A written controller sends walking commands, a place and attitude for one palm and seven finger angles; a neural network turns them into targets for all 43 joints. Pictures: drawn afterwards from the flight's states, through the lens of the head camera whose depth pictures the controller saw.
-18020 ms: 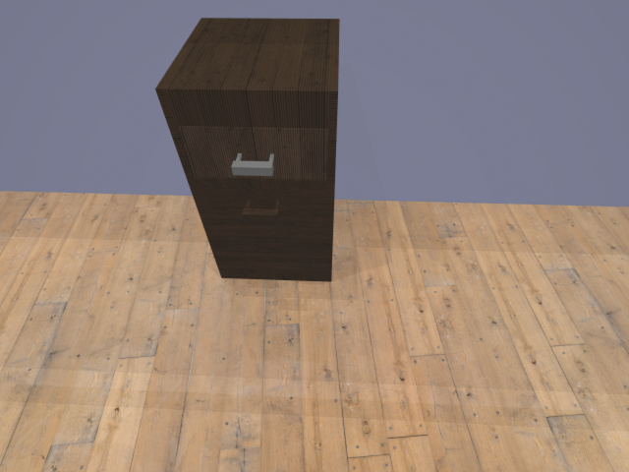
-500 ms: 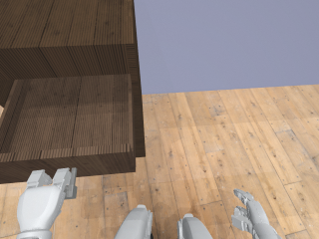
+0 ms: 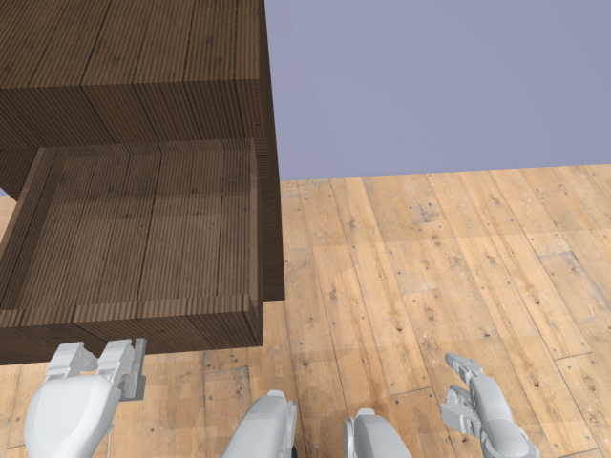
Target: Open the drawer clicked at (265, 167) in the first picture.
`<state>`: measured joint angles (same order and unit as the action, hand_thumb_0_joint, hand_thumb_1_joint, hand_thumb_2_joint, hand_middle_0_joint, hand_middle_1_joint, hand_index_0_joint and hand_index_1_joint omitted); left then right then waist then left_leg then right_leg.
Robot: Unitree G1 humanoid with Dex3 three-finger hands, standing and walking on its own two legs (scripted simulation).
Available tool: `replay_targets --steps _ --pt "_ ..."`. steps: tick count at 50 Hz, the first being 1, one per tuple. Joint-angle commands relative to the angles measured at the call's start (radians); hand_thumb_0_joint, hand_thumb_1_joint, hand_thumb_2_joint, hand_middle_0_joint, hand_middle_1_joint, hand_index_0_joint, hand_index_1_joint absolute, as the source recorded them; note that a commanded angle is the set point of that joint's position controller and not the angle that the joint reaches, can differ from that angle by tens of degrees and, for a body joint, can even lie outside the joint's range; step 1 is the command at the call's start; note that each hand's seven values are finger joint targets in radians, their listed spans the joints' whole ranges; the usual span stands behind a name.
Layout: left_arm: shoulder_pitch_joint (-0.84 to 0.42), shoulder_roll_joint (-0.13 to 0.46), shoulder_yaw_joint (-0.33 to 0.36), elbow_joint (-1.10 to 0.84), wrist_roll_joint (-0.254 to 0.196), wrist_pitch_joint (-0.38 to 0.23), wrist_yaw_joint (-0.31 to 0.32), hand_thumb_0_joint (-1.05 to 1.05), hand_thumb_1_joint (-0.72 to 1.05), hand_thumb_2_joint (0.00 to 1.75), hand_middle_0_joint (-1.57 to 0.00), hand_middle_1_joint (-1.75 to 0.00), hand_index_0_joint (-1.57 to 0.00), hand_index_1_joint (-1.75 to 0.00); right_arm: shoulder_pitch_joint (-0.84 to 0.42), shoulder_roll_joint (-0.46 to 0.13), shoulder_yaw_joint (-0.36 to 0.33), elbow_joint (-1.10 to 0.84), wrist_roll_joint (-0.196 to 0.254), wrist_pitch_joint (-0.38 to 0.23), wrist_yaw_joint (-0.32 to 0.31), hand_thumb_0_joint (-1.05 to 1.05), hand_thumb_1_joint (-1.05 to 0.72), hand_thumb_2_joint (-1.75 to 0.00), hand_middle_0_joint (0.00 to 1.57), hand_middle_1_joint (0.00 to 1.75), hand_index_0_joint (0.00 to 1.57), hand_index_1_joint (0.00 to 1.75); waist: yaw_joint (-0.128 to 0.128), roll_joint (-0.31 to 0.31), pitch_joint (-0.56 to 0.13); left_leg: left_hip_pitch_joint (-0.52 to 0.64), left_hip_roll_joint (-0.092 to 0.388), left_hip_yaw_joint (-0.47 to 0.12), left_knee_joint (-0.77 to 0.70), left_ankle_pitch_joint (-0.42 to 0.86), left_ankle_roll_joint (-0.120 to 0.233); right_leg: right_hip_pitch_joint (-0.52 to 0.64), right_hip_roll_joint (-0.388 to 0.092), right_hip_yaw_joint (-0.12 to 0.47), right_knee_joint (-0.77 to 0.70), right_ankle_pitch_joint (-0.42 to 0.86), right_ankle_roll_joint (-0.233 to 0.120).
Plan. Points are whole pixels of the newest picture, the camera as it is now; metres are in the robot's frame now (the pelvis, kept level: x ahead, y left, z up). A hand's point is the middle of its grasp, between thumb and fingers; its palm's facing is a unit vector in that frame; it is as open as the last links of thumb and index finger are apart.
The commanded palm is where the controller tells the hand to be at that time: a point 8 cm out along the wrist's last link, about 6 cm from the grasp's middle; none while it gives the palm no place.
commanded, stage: pull the drawer open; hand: left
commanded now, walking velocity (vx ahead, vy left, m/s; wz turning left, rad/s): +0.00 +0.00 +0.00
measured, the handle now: (100, 369) +0.21 +0.29 -0.03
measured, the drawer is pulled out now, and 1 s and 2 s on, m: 0.26 0.29 0.29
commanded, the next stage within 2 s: open the thumb to release the handle in 1.08 s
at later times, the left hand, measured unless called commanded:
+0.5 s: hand (97, 431) +0.14 +0.27 -0.05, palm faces -0.16 -0.08 -0.98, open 6.1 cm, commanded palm +0.11 +0.28 +0.00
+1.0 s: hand (95, 442) +0.13 +0.27 -0.05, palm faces -0.16 -0.09 -0.98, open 6.1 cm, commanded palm +0.10 +0.28 +0.00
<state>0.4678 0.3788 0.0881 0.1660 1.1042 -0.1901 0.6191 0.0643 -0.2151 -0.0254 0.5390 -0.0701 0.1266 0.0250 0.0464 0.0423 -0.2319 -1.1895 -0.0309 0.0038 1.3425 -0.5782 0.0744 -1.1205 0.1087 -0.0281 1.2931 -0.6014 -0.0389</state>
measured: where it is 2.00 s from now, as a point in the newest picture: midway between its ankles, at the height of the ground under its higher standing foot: outside the picture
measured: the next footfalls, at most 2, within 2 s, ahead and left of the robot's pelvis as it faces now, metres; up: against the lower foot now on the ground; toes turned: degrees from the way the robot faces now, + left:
none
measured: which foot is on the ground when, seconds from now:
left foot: down 0.00-1.00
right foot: down 0.00-1.00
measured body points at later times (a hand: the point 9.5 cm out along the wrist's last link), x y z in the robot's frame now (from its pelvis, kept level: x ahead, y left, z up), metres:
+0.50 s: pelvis +0.00 +0.00 +0.00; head +0.10 +0.00 +0.44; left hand +0.15 +0.27 +0.00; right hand +0.23 -0.22 -0.11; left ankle +0.02 +0.07 -0.61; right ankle +0.00 -0.11 -0.61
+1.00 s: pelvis +0.00 -0.01 -0.01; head +0.11 +0.00 +0.43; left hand +0.14 +0.27 +0.00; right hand +0.23 -0.21 -0.12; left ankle +0.02 +0.07 -0.61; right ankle +0.00 -0.11 -0.61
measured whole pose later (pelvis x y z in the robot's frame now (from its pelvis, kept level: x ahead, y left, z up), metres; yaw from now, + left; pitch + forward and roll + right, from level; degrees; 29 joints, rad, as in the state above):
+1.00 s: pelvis +0.00 -0.01 -0.01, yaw +0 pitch +25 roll -3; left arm 0.56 0.38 0.12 0.11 1.10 -0.26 0.60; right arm 0.04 -0.20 -0.03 0.54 -0.07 0.12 0.02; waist 0.07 0.04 -0.24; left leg -1.22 -0.03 0.00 1.37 -0.59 0.07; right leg -1.15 0.11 -0.03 1.33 -0.62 -0.05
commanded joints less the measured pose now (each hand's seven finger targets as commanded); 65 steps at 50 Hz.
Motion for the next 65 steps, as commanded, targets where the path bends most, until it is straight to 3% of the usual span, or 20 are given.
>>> replay_targets --steps 1,4,8,9,17,19,21,25,29,38,47,48,49,50,55,58,59,60,61,65 --pt "0.200 0.179 0.174 -0.170 -0.041 0.015 0.060 0.00 0.90 0.90 -0.40 -1.35 -0.40 -1.35 -0.060 -0.124 -0.045 -0.144 -0.001 -0.041 -0.007 0.00 -0.90 -0.90 0.20 0.30 0.20 0.30 0.077 0.064 -0.292 0.376 0.009 -0.081 -0.198 0.408 -0.044 0.094 -0.019 0.007 -0.147 0.310 -0.044" --pt "0.208 0.197 0.192 -0.190 -0.042 0.009 0.062 0.00 0.90 0.90 -0.40 -1.35 -0.40 -1.35 -0.064 -0.122 -0.045 -0.150 0.000 -0.042 -0.008 0.00 -0.90 -0.90 0.20 0.30 0.20 0.30 0.088 0.087 -0.304 0.376 0.010 -0.089 -0.202 0.417 -0.048 0.097 -0.019 0.011 -0.141 0.307 -0.049" --pt "0.220 0.169 0.159 -0.194 -0.045 0.010 0.054 0.00 0.90 0.90 -0.40 -1.35 -0.40 -1.35 -0.061 -0.123 -0.046 -0.149 0.000 -0.044 -0.007 0.00 -0.90 -0.90 0.20 0.30 0.20 0.30 0.074 0.058 -0.297 0.380 0.011 -0.079 -0.199 0.392 -0.042 0.092 -0.019 0.011 -0.154 0.301 -0.043" --pt "0.226 0.189 0.184 -0.203 -0.046 0.008 0.056 0.00 0.90 0.90 -0.40 -1.35 -0.40 -1.35 -0.066 -0.119 -0.047 -0.153 0.000 -0.045 -0.009 0.00 -0.90 -0.90 0.20 0.30 0.20 0.30 0.087 0.083 -0.302 0.377 0.010 -0.083 -0.202 0.407 -0.044 0.097 -0.020 0.011 -0.145 0.302 -0.047" --pt "0.254 0.169 0.160 -0.197 -0.046 -0.008 0.047 0.00 0.90 0.90 -0.40 -1.35 -0.40 -1.35 -0.067 -0.118 -0.044 -0.150 -0.002 -0.049 -0.009 0.00 -0.90 -0.90 0.20 0.30 0.20 0.30 0.077 0.064 -0.286 0.365 0.007 -0.076 -0.192 0.390 -0.038 0.089 -0.020 0.013 -0.150 0.305 -0.045" --pt "0.250 0.188 0.182 -0.212 -0.042 -0.016 0.051 0.00 0.90 0.90 -0.40 -1.35 -0.40 -1.35 -0.069 -0.119 -0.046 -0.151 -0.003 -0.051 -0.010 0.00 -0.90 -0.90 0.20 0.30 0.20 0.30 0.091 0.088 -0.294 0.367 0.009 -0.083 -0.196 0.413 -0.043 0.089 -0.021 0.013 -0.137 0.306 -0.050" --pt "0.288 0.164 0.163 -0.195 -0.045 -0.013 0.045 0.00 0.90 0.90 -0.40 -1.35 -0.40 -1.35 -0.068 -0.116 -0.046 -0.152 -0.002 -0.051 -0.007 0.00 -0.90 -0.90 0.20 0.30 0.20 0.30 0.085 0.065 -0.290 0.372 0.007 -0.075 -0.192 0.411 -0.040 0.088 -0.021 0.008 -0.145 0.314 -0.045" --pt "0.285 0.177 0.183 -0.186 -0.048 -0.024 0.044 0.00 0.90 0.90 -0.40 -1.35 -0.40 -1.35 -0.071 -0.111 -0.045 -0.147 -0.002 -0.051 -0.009 0.00 -0.90 -0.90 0.20 0.30 0.20 0.30 0.084 0.042 -0.285 0.343 0.004 -0.074 -0.185 0.389 -0.036 0.099 -0.020 0.015 -0.142 0.316 -0.045" --pt "0.308 0.193 0.205 -0.207 -0.048 -0.039 0.045 0.00 0.90 0.90 -0.40 -1.35 -0.40 -1.35 -0.079 -0.106 -0.046 -0.148 -0.003 -0.053 -0.008 0.00 -0.90 -0.90 0.20 0.30 0.20 0.30 0.102 0.082 -0.312 0.355 0.003 -0.073 -0.181 0.424 -0.040 0.105 -0.019 0.019 -0.132 0.336 -0.049" --pt "0.314 0.181 0.199 -0.204 -0.045 -0.050 0.042 0.00 0.90 0.90 -0.40 -1.35 -0.40 -1.35 -0.082 -0.104 -0.047 -0.147 -0.005 -0.050 -0.005 0.00 -0.90 -0.90 0.20 0.30 0.20 0.30 0.093 0.053 -0.280 0.333 0.000 -0.069 -0.173 0.394 -0.037 0.093 -0.018 0.022 -0.134 0.328 -0.047" --pt "0.340 0.192 0.224 -0.195 -0.049 -0.060 0.041 0.00 0.90 0.90 -0.40 -1.35 -0.40 -1.35 -0.087 -0.098 -0.048 -0.144 -0.003 -0.048 -0.007 0.00 -0.90 -0.90 0.20 0.30 0.20 0.30 0.105 0.044 -0.298 0.321 -0.004 -0.069 -0.167 0.390 -0.037 0.097 -0.016 0.027 -0.126 0.327 -0.046" --pt "0.329 0.184 0.212 -0.193 -0.050 -0.058 0.040 0.00 0.90 0.90 -0.40 -1.35 -0.40 -1.35 -0.086 -0.099 -0.048 -0.144 -0.003 -0.048 -0.007 0.00 -0.90 -0.90 0.20 0.30 0.20 0.30 0.094 0.033 -0.283 0.315 -0.004 -0.066 -0.161 0.374 -0.034 0.095 -0.016 0.029 -0.134 0.327 -0.045" --pt "0.325 0.205 0.241 -0.203 -0.052 -0.060 0.043 0.00 0.90 0.90 -0.40 -1.35 -0.40 -1.35 -0.092 -0.095 -0.049 -0.145 -0.004 -0.047 -0.009 0.00 -0.90 -0.90 0.20 0.30 0.20 0.30 0.108 0.057 -0.296 0.314 -0.004 -0.074 -0.168 0.393 -0.037 0.099 -0.016 0.028 -0.123 0.327 -0.050" --pt "0.334 0.196 0.225 -0.198 -0.044 -0.061 0.044 0.00 0.90 0.90 -0.40 -1.35 -0.40 -1.35 -0.085 -0.098 -0.046 -0.145 -0.002 -0.047 -0.007 0.00 -0.90 -0.90 0.20 0.30 0.20 0.30 0.103 0.066 -0.299 0.328 -0.003 -0.071 -0.167 0.400 -0.039 0.087 -0.018 0.020 -0.120 0.324 -0.047" --pt "0.346 0.197 0.235 -0.189 -0.051 -0.063 0.042 0.00 0.90 0.90 -0.40 -1.35 -0.40 -1.35 -0.088 -0.094 -0.048 -0.143 -0.002 -0.045 -0.010 0.00 -0.90 -0.90 0.20 0.30 0.20 0.30 0.107 0.044 -0.302 0.317 -0.004 -0.068 -0.164 0.392 -0.036 0.098 -0.017 0.024 -0.123 0.329 -0.046" --pt "0.341 0.186 0.222 -0.187 -0.055 -0.062 0.039 0.00 0.90 0.90 -0.40 -1.35 -0.40 -1.35 -0.089 -0.096 -0.049 -0.142 -0.002 -0.046 -0.010 0.00 -0.90 -0.90 0.20 0.30 0.20 0.30 0.099 0.035 -0.284 0.300 -0.004 -0.063 -0.159 0.364 -0.032 0.104 -0.018 0.033 -0.134 0.329 -0.044" --pt "0.035 0.149 0.111 -0.242 -0.036 -0.061 0.050 0.00 0.90 0.90 -0.40 -1.35 -0.40 -1.35 -0.069 -0.125 -0.044 -0.125 -0.009 -0.053 -0.011 0.00 -0.90 -0.90 0.20 0.30 0.20 0.30 0.003 0.055 -0.257 0.289 0.010 -0.085 -0.126 0.340 -0.029 -0.006 -0.030 0.017 -0.122 0.292 -0.035" --pt "0.048 0.181 0.170 -0.225 -0.026 -0.070 0.061 0.00 0.83 0.87 -0.40 -1.34 -0.40 -1.34 -0.056 -0.121 -0.053 -0.116 -0.012 -0.062 -0.016 0.00 -0.90 -0.90 0.20 0.30 0.20 0.30 0.034 0.050 -0.277 0.292 0.008 -0.085 -0.128 0.318 -0.030 -0.016 -0.028 0.013 -0.113 0.251 -0.033" --pt "0.092 0.169 0.162 -0.195 -0.025 -0.068 0.064 0.00 0.76 0.84 -0.39 -1.34 -0.39 -1.34 -0.055 -0.122 -0.052 -0.118 -0.013 -0.069 -0.018 0.00 -0.90 -0.90 0.20 0.30 0.20 0.30 0.040 0.068 -0.265 0.293 0.005 -0.084 -0.132 0.313 -0.032 -0.013 -0.026 0.003 -0.112 0.239 -0.038" --pt "0.095 0.175 0.170 -0.190 -0.038 -0.047 0.063 0.00 0.48 0.72 -0.37 -1.30 -0.37 -1.30 -0.041 -0.128 -0.054 -0.125 -0.008 -0.071 -0.022 0.00 -0.90 -0.90 0.20 0.30 0.20 0.30 0.045 0.012 -0.325 0.301 0.004 -0.084 -0.133 0.317 -0.029 0.020 -0.027 0.010 -0.118 0.250 -0.033"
